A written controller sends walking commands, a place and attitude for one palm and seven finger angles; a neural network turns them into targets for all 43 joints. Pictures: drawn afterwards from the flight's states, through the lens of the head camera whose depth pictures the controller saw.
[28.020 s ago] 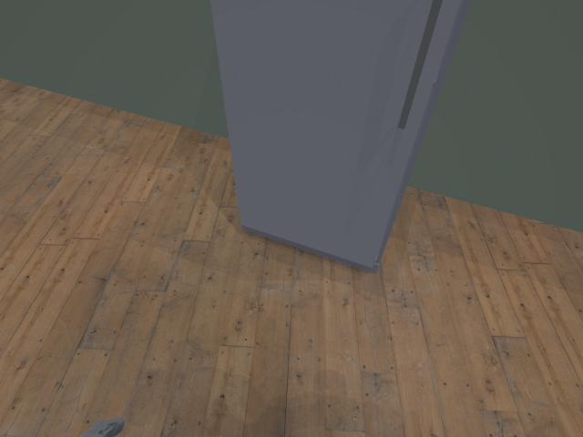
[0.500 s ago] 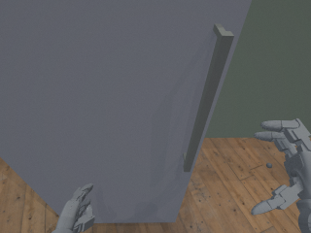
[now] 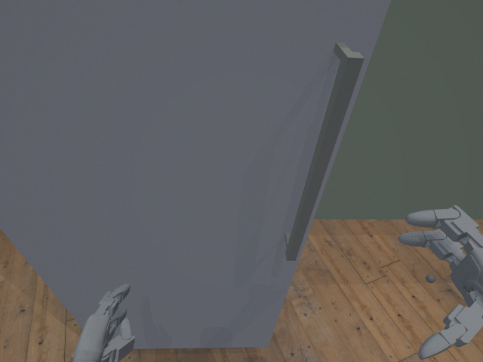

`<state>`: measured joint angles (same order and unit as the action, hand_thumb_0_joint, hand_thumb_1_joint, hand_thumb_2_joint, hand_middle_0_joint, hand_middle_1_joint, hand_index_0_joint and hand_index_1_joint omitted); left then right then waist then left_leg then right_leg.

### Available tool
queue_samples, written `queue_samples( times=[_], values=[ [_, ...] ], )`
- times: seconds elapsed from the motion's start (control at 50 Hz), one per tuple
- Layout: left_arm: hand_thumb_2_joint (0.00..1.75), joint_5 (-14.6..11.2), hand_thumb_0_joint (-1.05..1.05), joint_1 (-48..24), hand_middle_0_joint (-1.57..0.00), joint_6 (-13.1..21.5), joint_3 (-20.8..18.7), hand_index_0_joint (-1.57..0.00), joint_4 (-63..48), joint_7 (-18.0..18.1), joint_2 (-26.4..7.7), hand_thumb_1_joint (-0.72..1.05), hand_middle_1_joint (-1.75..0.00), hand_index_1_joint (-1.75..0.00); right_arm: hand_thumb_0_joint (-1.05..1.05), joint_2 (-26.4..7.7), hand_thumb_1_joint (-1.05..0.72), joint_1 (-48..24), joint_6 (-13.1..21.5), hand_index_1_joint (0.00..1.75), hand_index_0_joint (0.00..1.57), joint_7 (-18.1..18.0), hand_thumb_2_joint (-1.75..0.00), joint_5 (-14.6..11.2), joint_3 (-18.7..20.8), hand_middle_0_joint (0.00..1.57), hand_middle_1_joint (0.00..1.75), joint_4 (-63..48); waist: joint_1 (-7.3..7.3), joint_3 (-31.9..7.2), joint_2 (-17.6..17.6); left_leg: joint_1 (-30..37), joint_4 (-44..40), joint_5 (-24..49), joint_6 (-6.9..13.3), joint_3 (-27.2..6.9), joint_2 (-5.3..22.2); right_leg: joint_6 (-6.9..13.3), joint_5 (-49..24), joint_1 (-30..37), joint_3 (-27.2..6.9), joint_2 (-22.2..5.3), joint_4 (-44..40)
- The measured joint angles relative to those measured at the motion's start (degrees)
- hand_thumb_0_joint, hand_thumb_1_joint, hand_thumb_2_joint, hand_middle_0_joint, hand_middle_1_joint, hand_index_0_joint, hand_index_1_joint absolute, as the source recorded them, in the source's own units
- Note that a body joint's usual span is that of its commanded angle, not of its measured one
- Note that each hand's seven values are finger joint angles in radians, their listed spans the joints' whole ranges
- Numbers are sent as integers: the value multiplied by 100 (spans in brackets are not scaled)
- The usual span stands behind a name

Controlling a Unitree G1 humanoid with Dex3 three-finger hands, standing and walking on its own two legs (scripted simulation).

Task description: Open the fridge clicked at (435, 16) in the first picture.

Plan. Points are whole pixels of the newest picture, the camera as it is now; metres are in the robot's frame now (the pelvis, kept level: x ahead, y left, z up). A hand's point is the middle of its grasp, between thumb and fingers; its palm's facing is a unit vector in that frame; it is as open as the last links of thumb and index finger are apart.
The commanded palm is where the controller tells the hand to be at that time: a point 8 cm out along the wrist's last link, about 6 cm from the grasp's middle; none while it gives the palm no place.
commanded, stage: draw the hand back to the body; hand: right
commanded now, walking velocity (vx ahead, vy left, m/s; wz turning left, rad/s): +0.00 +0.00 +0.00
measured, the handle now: (309, 177) +0.34 -0.09 +0.19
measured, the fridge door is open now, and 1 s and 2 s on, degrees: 1 1 1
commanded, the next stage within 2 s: step back with the hand held close in 1.46 s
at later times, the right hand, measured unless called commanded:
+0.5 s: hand (448, 274) +0.19 -0.25 +0.16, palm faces +0.17 +0.93 -0.34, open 14.1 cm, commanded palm +0.15 -0.29 +0.19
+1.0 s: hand (459, 252) +0.21 -0.26 +0.18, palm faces +0.44 +0.81 -0.39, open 9.5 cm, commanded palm +0.16 -0.30 +0.19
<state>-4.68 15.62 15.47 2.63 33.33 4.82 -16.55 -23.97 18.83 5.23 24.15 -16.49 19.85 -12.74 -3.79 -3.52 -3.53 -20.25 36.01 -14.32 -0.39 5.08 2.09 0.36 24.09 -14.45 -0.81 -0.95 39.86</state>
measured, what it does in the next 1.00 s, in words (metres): stands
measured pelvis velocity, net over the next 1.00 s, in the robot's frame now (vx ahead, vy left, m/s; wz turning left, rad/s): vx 0.02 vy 0.00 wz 0.01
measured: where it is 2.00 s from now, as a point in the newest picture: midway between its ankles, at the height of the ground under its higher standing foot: outside the picture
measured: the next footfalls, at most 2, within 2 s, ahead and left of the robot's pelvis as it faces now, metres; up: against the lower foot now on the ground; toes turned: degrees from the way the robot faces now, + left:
none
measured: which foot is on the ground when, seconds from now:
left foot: down 0.00-1.00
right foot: down 0.00-1.00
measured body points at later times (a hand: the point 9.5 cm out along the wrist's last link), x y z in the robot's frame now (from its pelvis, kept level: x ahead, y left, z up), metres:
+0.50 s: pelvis +0.01 -0.01 +0.01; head -0.04 +0.00 +0.46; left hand +0.19 +0.23 -0.03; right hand +0.18 -0.29 +0.18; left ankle +0.05 +0.13 -0.72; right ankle -0.03 -0.11 -0.72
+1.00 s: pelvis +0.02 +0.00 +0.02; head -0.01 +0.02 +0.46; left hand +0.21 +0.22 -0.06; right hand +0.19 -0.30 +0.20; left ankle +0.05 +0.13 -0.72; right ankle -0.03 -0.11 -0.72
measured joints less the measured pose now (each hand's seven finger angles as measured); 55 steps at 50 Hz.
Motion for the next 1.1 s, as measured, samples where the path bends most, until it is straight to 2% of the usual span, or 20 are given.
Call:
queue_samples(
  times=[0.08, 0.18, 0.26, 0.34, 0.4, 0.44, 0.5, 0.56, 0.62, 0.68, 0.74, 0.92, 1.1],
  values=[
    [90, -34, 2, -36, -20, 128, 122, -20, -45, 84, 24, 91, -30, -30, -2, -391, 55, -191, -605, 115, 26, 331, -20, -32, 35, 26, 115, 155, 84, -25, -20, 176, -148, 68, 2, -24, -15, 8, -69, 193, 28, -5, -163],
    [90, -43, 2, -40, -20, 277, 243, -20, -120, 41, 22, 91, -30, -30, -2, -647, 55, -525, -845, 115, 26, 652, -20, -378, 461, 26, 115, 344, 128, -129, -31, 393, -299, 113, 8, -66, -62, -5, -94, 431, 77, -42, -314],
    [90, -78, 2, -69, -20, 268, 251, -20, -200, -56, -29, 91, -30, -30, -1, -572, 55, -605, -1009, 115, 26, 782, -20, -502, 644, 26, 115, 516, 139, -162, -48, 426, -346, 138, -6, -113, -76, 3, -101, 485, 127, -49, -362],
    [90, -81, 1, -87, -20, 241, 202, -20, -260, -125, -91, 91, -30, -30, -1, -371, 55, -346, -1278, 115, 26, 852, -20, -445, 507, 26, 115, 427, 151, -81, -32, 408, -364, 166, -28, -154, -58, 30, -125, 485, 166, -25, -396],
    [90, -37, 2, -28, -20, 302, 176, -20, -246, -118, -108, 91, -30, -30, -1, -283, 52, -104, -1325, 113, 26, 913, -21, -418, 353, 26, 113, 153, 121, -44, 33, 422, -364, 161, -39, -158, -34, 48, -136, 506, 166, 0, -422],
    [90, 126, 2, 2, -20, 354, 101, -20, -191, -136, -31, 91, -30, -30, -1, -254, 48, 216, -1132, 111, 26, -34, -23, 96, 183, 26, 111, -471, 102, -15, 100, 462, -410, 167, -37, -147, -40, 36, -142, 535, 155, -5, -453],
    [90, 252, 2, -6, -20, 354, 5, -20, -79, -155, 115, 91, -30, -30, -1, 79, 41, 717, -758, 107, 26, -1418, -26, 561, 107, 26, 107, -1185, 91, 60, 157, 514, -532, 225, -37, -128, -49, 15, -179, 557, 139, -13, -528],
    [90, 281, 1, -14, -20, 238, -64, -20, 68, -116, 221, 91, -30, -30, -1, 338, 33, 881, -478, 102, 25, -2254, -30, 865, 57, 26, 102, -1405, -1, 174, 150, 555, -614, 269, -48, -96, -27, 30, -219, 565, 106, 8, -579],
    [90, 306, 1, -40, -20, 130, -79, -20, 244, -80, 271, 91, -30, -30, -1, 471, 23, 845, -311, 96, 25, -2734, -35, 1058, -9, 25, 96, -1353, -91, 262, 89, 577, -632, 271, -72, -67, 39, 58, -265, 586, 71, 72, -643],
    [90, 334, 1, -90, -20, 41, -65, -20, 397, -59, 310, 91, -30, -30, -1, 545, 13, 732, -240, 90, 25, -2987, -40, 1169, -122, 25, 90, -1247, -132, 304, 21, 583, -607, 243, -97, -58, 117, 88, -308, 625, 54, 149, -726],
    [90, 367, 2, -166, -20, -47, -39, -20, 505, -49, 362, 91, -30, -30, -1, 560, 3, 623, -193, 84, 24, -3085, -45, 1222, -225, 24, 84, -1147, -115, 303, -19, 595, -590, 209, -113, -66, 167, 104, -342, 685, 56, 199, -822],
    [90, 393, 2, -320, -20, -286, -98, -20, 472, -90, 436, 91, -30, -30, 0, 402, -29, 637, -144, 65, 23, -3020, -61, 1240, -141, 23, 65, -1026, 24, 246, -1, 748, -708, 179, -78, -117, 100, 54, -372, 938, 115, 145, -1093],
    [90, 368, 1, -351, -20, -445, -253, -20, 403, -71, 257, 91, -30, -30, 0, 412, -62, 742, -155, 46, 22, -3005, -76, 1230, -38, 22, 46, -1019, -28, 287, 15, 868, -857, 209, -45, -70, 38, 19, -400, 1035, 80, 81, -1214]
  ],
)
